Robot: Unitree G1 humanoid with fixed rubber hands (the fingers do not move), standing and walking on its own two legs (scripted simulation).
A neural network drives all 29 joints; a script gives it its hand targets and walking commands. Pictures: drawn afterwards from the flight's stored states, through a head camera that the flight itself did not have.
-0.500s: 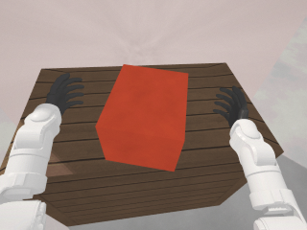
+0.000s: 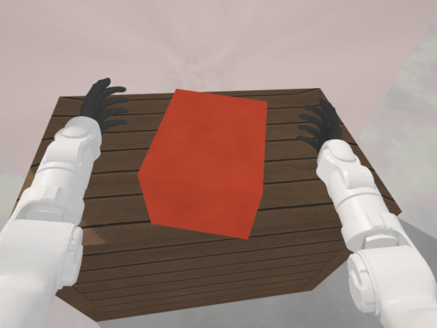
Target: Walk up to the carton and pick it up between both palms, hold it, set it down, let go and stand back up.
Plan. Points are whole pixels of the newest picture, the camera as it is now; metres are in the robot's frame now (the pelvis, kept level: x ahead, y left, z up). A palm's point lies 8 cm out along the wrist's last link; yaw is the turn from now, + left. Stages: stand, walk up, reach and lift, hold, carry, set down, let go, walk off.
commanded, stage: reach and lift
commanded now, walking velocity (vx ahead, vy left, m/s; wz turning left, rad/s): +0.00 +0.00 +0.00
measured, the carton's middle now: (210, 161) +0.47 +0.00 +0.01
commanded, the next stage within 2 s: none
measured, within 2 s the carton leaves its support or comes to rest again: neither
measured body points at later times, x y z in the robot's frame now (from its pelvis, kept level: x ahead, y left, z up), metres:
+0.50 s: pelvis -0.01 +0.00 -0.01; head +0.05 +0.02 +0.43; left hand +0.44 +0.20 +0.05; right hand +0.41 -0.20 +0.05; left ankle +0.04 +0.11 -0.75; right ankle -0.02 -0.10 -0.75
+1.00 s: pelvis +0.00 +0.00 -0.01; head +0.05 +0.03 +0.44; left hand +0.45 +0.17 +0.06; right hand +0.42 -0.17 +0.05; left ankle +0.04 +0.11 -0.75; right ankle -0.02 -0.10 -0.75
